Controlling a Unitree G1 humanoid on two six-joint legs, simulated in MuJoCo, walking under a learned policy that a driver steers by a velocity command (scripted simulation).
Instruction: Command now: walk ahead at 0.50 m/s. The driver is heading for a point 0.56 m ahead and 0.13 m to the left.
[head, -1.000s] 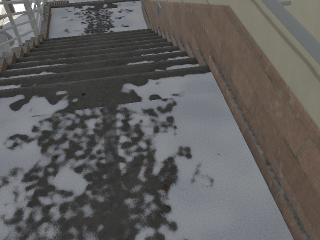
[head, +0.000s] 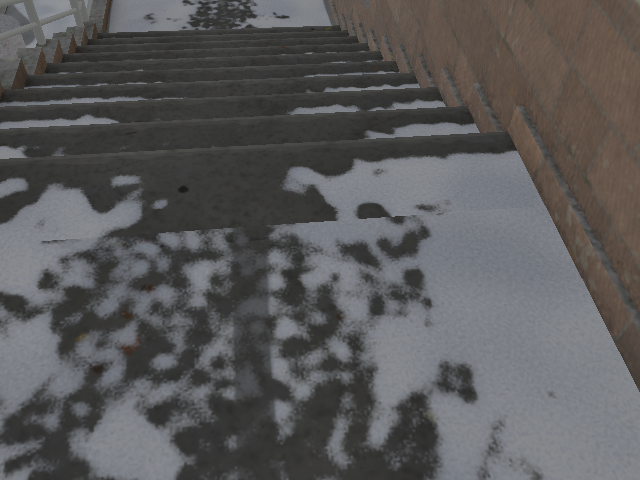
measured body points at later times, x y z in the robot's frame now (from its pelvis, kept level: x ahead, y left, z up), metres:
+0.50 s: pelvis +0.20 +0.00 +0.01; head +0.22 -0.01 +0.46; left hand +0.35 +0.23 -0.11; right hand +0.24 -0.24 -0.15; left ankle +0.15 +0.15 -0.68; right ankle +0.32 -0.08 -0.72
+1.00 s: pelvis +0.30 +0.01 +0.01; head +0.31 +0.00 +0.46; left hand +0.39 +0.28 -0.11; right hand +0.28 -0.24 -0.14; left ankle +0.24 +0.16 -0.72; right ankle +0.32 -0.09 -0.72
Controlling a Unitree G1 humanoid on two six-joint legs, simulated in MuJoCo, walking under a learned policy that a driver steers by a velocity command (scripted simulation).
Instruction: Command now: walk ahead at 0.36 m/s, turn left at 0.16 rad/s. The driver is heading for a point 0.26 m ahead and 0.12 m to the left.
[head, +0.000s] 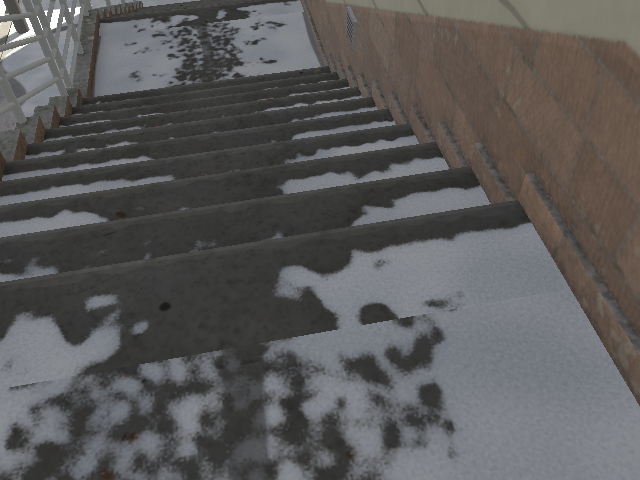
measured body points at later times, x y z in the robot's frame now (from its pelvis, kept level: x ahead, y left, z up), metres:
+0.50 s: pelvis +0.17 +0.03 -0.01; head +0.21 +0.04 +0.44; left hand +0.14 +0.28 -0.16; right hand +0.38 -0.18 -0.12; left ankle +0.28 +0.13 -0.73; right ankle +0.05 -0.11 -0.68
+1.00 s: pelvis +0.23 +0.01 +0.00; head +0.25 +0.01 +0.45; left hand +0.23 +0.26 -0.15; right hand +0.33 -0.23 -0.14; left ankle +0.28 +0.13 -0.73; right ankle +0.23 -0.11 -0.73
